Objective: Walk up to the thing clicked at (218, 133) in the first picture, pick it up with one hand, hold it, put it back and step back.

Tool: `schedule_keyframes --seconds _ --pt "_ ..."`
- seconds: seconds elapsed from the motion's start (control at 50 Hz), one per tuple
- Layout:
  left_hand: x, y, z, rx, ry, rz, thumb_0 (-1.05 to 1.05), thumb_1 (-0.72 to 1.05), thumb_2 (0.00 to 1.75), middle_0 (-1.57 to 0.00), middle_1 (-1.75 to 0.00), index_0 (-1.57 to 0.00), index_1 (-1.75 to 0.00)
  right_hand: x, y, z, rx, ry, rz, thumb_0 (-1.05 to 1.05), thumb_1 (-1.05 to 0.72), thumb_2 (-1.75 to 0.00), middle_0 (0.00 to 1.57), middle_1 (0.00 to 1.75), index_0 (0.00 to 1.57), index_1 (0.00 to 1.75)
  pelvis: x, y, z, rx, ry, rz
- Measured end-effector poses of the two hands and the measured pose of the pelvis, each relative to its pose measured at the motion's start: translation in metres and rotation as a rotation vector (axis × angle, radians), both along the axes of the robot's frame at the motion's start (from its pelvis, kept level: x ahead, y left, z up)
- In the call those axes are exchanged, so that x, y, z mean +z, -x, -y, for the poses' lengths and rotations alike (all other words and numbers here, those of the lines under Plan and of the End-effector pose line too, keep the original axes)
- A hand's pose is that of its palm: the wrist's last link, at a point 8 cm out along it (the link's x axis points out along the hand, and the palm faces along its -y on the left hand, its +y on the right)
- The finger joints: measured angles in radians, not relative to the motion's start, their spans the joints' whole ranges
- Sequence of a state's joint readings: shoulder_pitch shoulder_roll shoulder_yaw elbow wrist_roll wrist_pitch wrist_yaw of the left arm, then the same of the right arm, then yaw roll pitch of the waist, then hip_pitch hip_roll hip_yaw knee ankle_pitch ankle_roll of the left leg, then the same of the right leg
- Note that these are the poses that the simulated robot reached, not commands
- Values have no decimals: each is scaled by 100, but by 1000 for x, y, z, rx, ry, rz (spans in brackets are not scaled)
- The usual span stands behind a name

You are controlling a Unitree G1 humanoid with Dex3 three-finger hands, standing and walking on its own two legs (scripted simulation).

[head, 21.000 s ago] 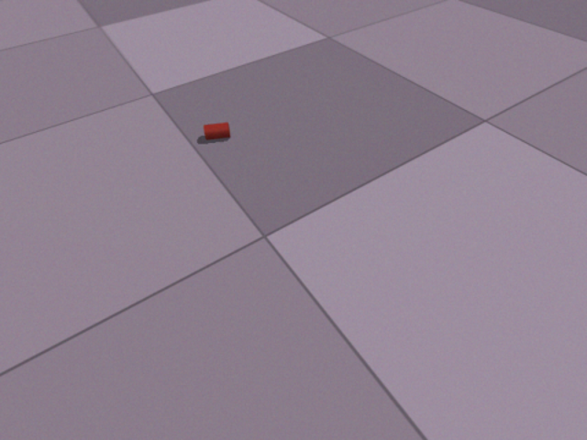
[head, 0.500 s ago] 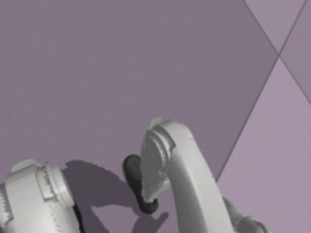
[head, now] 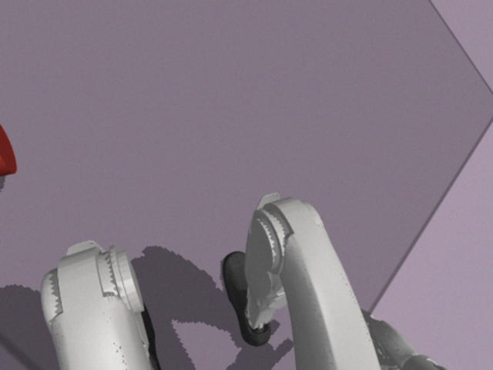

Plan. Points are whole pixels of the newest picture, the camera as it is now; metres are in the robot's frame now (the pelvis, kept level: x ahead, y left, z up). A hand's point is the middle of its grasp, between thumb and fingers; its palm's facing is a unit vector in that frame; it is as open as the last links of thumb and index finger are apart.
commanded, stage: settle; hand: left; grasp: from above
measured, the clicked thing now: out of the picture +0.45 +0.37 -0.22
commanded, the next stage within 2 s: lift in 0.40 s
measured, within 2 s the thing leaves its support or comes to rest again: neither
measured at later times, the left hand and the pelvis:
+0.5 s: hand out of the picture +0.44 +0.36 -0.12, palm faces -0.43 -0.10 -0.90, open 11.1 cm; pelvis -0.01 +0.00 +0.03, yaw +3 degrees
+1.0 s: hand out of the picture +0.39 +0.36 -0.01, palm faces -0.45 -0.13 -0.89, open 11.1 cm; pelvis -0.01 +0.00 +0.10, yaw +7 degrees
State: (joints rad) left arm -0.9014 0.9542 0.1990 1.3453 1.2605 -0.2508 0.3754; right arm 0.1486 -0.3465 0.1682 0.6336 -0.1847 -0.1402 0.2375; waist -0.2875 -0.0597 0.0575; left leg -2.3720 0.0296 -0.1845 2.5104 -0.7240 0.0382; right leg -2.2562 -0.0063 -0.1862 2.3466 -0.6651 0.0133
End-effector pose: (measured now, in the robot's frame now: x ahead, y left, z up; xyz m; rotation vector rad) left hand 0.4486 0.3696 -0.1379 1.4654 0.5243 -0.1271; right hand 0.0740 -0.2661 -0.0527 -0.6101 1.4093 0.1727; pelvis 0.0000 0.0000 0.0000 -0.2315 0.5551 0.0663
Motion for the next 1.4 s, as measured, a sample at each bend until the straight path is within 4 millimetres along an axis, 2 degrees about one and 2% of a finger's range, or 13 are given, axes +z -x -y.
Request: schedule_keyframes --seconds 0.1,0.22,0.36,0.58,0.72,0.84,0.98,1.1,1.24,1.4 --pt "24 4 -1 7 -19 -40 3 -12 45 -64 -49 -69 -46 -4 -11 4 -17 -21 21 0 -90 -90 20 30 20 30 7 2 2 10 -19 -18" --pt "41 9 4 -16 -9 -97 3 -14 44 -68 -47 -72 -45 -6 -17 4 -46 -29 39 0 -91 -90 20 30 20 30 17 5 4 19 -34 -21" --pt "56 9 7 -53 20 -74 3 -14 43 -69 -46 -73 -43 -1 -10 5 -78 3 29 0 -91 -90 20 30 20 30 22 8 4 27 -36 -21" --pt "83 6 2 -51 -9 -38 2 -14 47 -67 -47 -70 -45 9 11 1 -158 27 9 0 -91 -90 20 30 20 30 33 11 0 36 -38 -39" --pt "106 20 2 -9 11 -85 2 -14 48 -66 -48 -70 -45 21 17 -4 -207 4 14 0 -91 -91 20 30 20 30 52 12 -1 43 -50 -56" --pt "132 36 6 -27 32 -105 2 -14 47 -67 -46 -71 -44 36 9 -4 -219 -4 37 0 -92 -91 20 30 21 30 72 12 -1 50 -64 -64" --pt "176 55 9 -50 35 -58 2 -14 48 -67 -45 -71 -44 58 -17 -3 -215 -13 123 0 -91 -91 20 30 21 30 98 12 -1 58 -78 -60" --pt "221 72 10 -28 23 -41 2 -13 47 -67 -46 -70 -44 86 -45 -9 -202 -40 206 0 -91 -91 20 30 20 30 130 12 -1 69 -91 -41" --pt "280 94 20 -14 40 -48 2 -13 46 -66 -46 -69 -45 130 -67 -18 -206 -72 287 0 -90 -90 20 30 20 30 178 9 -1 81 -110 1" --pt "352 120 36 -29 64 -46 2 -12 46 -66 -47 -69 -45 190 -77 -28 -233 -98 355 1 -90 -90 20 30 21 30 240 3 -2 93 -138 76"
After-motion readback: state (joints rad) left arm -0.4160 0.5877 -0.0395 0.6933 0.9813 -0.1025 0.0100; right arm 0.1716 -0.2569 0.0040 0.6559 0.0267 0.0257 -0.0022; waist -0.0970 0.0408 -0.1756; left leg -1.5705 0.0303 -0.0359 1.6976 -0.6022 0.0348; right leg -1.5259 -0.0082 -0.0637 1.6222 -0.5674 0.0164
